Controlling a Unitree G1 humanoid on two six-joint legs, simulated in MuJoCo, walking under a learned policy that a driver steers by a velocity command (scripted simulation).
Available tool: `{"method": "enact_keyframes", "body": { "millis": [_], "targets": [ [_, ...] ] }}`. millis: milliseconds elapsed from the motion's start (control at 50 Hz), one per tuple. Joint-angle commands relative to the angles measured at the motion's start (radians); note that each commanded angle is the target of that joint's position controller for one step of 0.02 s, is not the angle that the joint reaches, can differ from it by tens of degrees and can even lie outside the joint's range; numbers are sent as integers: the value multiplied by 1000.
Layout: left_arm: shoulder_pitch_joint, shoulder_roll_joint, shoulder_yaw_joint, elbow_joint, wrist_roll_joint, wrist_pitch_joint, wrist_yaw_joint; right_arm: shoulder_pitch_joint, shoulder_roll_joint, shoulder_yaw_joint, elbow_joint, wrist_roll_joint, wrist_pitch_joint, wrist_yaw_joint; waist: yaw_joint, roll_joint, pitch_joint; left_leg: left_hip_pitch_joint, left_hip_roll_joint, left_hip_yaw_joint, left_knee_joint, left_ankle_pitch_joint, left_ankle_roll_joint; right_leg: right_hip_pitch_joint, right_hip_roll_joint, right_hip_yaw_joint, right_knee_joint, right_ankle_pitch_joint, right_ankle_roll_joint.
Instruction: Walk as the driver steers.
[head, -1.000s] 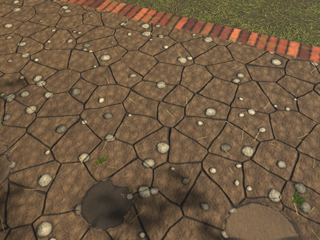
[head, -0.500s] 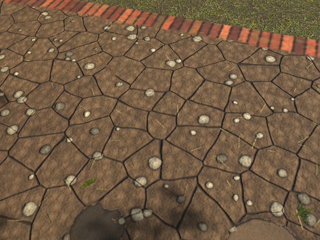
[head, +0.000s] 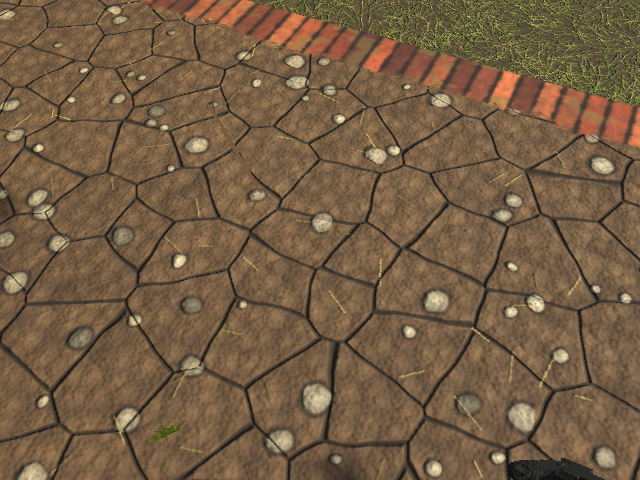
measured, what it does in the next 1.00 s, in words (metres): walks ahead, turning right: left foot, then right foot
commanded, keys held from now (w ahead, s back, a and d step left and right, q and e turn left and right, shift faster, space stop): w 0.08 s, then w+e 0.48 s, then e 0.44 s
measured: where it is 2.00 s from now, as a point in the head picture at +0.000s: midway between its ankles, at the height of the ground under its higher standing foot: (392, 436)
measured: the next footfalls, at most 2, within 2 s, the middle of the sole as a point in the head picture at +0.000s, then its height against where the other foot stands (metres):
left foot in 0.02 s outside the picture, level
right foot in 0.58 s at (418, 476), level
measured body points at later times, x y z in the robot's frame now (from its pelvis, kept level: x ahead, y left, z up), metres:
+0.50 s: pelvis +0.27 -0.01 +0.01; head +0.30 -0.02 +0.46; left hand +0.47 +0.17 -0.11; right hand +0.16 -0.23 -0.13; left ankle +0.14 +0.05 -0.72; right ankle +0.41 -0.14 -0.69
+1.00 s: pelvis +0.46 -0.07 +0.02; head +0.49 -0.11 +0.47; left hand +0.60 +0.18 -0.10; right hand +0.50 -0.37 -0.10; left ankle +0.62 +0.02 -0.66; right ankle +0.41 -0.11 -0.72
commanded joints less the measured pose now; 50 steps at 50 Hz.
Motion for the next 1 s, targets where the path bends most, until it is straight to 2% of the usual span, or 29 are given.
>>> {"method": "enact_keyframes", "body": {
  "millis": [20, 40, 60, 80, 100, 120, 160, 180, 220, 280, 340, 400, 440, 460, 500, 540, 560, 580, 600, 620, 640, 660, 680, 700, 720, 740, 800, 900, 1000],
  "targets": [
    [-72, 177, 32, -62, -1, -6, 2, 475, -195, -71, 101, -16, -14, -35, -265, -56, -228, 598, 92, -146, -79, -93, 88, -291, -231, 20, 621, 1020, -4],
    [-8, 78, 15, -81, -4, -5, -5, 530, -266, -87, 105, -36, -15, -37, -209, 129, -310, 787, 364, -527, -94, -162, 179, -555, -82, -47, 994, 203, 8],
    [56, 112, 30, -68, -8, 2, -11, 473, -243, -87, 107, -8, -8, -22, -155, 144, -315, 798, 452, -870, -259, -294, 284, -773, 1, 43, 1182, -81, 2],
    [-45, 158, 39, -94, 6, 2, -10, 351, -185, -76, 87, 16, -9, -15, -118, 42, -142, 638, 413, -734, -330, -409, 245, -836, -83, 70, 1135, 36, -14],
    [-110, 155, 41, -106, 8, 1, -17, 284, -127, -63, 75, 16, -17, -10, -99, -3, -48, 490, 382, -618, -380, -372, 215, -811, -111, 60, 1087, 95, -15],
    [-123, 134, 41, -103, 8, 7, -20, 268, -91, -53, 83, 6, -29, -10, -64, -46, -4, 391, 345, -526, -408, -274, 175, -762, -138, 65, 1037, 118, -13],
    [-87, 82, 34, -87, 19, 34, -33, 300, -61, -38, 115, 2, -53, -19, -21, -25, -2, 287, 294, -372, -437, -123, 121, -668, -166, 70, 964, 134, 7],
    [-91, 72, 34, -89, 20, 43, -38, 331, -70, -39, 131, 4, -65, -20, -18, -13, 0, 274, 285, -325, -446, -65, 112, -666, -168, 63, 948, 147, 12],
    [-157, 78, 37, -114, 17, 56, -44, 370, -101, -45, 153, 6, -78, -19, -19, 7, 18, 282, 270, -241, -472, -19, 89, -737, -183, 55, 907, 216, 19],
    [-293, 89, 40, -159, 9, 61, -50, 426, -107, -41, 170, 5, -78, -21, -47, 16, 37, 342, 237, -136, -473, 109, 35, -853, -187, 39, 801, 341, 30],
    [-397, 72, 33, -191, 2, 55, -54, 463, -102, -33, 180, 7, -77, -26, -71, 33, 33, 393, 213, -50, -448, 250, -10, -861, -172, -12, 641, 444, 39],
    [-507, 56, 20, -223, 4, 53, -59, 520, -104, -26, 197, 7, -74, -40, -106, 44, 40, 476, 230, -7, -427, 345, -22, -853, -157, -80, 492, 486, 34],
    [-555, 57, 17, -242, 7, 53, -61, 558, -111, -26, 213, 3, -67, -49, -121, 48, 43, 565, 254, 13, -392, 421, -19, -859, -142, -113, 425, 448, 19],
    [-566, 60, 18, -249, 9, 52, -62, 567, -117, -26, 219, 0, -62, -53, -120, 51, 40, 606, 268, 24, -365, 480, -18, -852, -129, -128, 402, 409, 7],
    [-538, 72, 26, -246, 14, 51, -59, 552, -137, -29, 220, -1, -55, -64, -90, 67, 12, 654, 289, 56, -270, 724, -22, -776, -84, -161, 370, 310, -27],
    [-422, 99, 42, -212, 18, 50, -51, 524, -166, -38, 215, -4, -43, -74, -30, 97, -55, 667, 306, 80, -81, 941, -21, -636, -22, -185, 354, 200, -75],
    [-319, 124, 56, -180, 20, 45, -49, 509, -183, -43, 205, -5, -36, -71, 14, 105, -113, 635, 311, 86, 78, 917, -16, -514, 0, -174, 311, 176, -106],
    [-172, 164, 78, -135, 35, 37, -43, 477, -190, -47, 187, 1, -33, -67, 89, 76, -176, 502, 291, 100, 321, 744, -32, -307, -20, -107, 216, 229, -148],
    [-89, 269, 110, -131, 46, 37, -29, 486, -139, -38, 136, 17, -41, -56, 96, -74, -282, 195, 200, 117, 690, 178, -74, -31, -279, 225, 214, 324, -241],
    [-139, 322, 125, -156, 23, 46, -29, 482, -114, -39, 77, 31, -48, -47, 38, -199, -365, -119, -9, -26, 979, -500, -112, 135, -496, 693, 129, 692, -402],
    [-159, 295, 121, -150, -9, 52, -25, 389, -156, -47, 60, 13, -53, -47, 36, -23, -272, -184, 82, -157, 944, -394, -107, 50, -451, 513, 124, 856, -363],
    [-222, 251, 111, -155, -13, 51, -22, 358, -142, -43, 40, 22, -61, -46, 3, -12, -169, -169, 106, -150, 872, -322, -111, -85, -419, 397, 102, 945, -321],
    [-271, 205, 100, -164, -13, 52, -21, 363, -138, -46, 48, 14, -56, -48, -44, 48, -97, -124, 130, -149, 783, -298, -119, -205, -358, 310, 74, 962, -261],
    [-301, 178, 91, -171, -19, 52, -17, 363, -137, -49, 41, -6, -37, -49, -73, 47, -70, -82, 139, -152, 719, -291, -133, -284, -304, 250, 57, 960, -225],
    [-312, 169, 85, -175, -19, 49, -15, 383, -123, -48, 41, -20, -14, -47, -93, 26, -79, -33, 140, -150, 669, -279, -146, -332, -272, 212, 51, 984, -202],
    [-300, 180, 85, -175, -16, 42, -17, 385, -115, -49, 33, -24, 6, -46, -102, 16, -92, -18, 129, -142, 636, -271, -158, -347, -253, 197, 58, 1050, -192],
    [-255, 230, 95, -174, -9, 40, -16, 349, -108, -47, -1, -18, 31, -44, -97, -26, -132, -35, 113, -124, 545, -196, -177, -350, -208, 166, 89, 1162, -152],
    [-172, 233, 94, -185, -11, 69, 1, 189, -142, -48, -76, -10, 50, -46, -37, -80, -146, -126, 109, -142, 434, -106, -181, -273, -196, 235, 125, 1075, -76],
    [-121, 248, 101, -201, 1, 89, 14, 91, -163, -40, -122, 0, 54, -50, -5, -88, -118, -173, 86, -178, 337, -137, -166, -180, -231, 349, 163, 1019, -86]
  ]
}}
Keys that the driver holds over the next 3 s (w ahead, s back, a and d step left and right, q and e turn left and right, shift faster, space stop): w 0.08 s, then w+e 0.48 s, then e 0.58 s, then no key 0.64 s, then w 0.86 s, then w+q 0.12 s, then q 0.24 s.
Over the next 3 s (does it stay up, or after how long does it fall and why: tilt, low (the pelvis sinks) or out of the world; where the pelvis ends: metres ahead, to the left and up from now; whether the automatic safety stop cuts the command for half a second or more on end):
stays up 0.93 -0.35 0.02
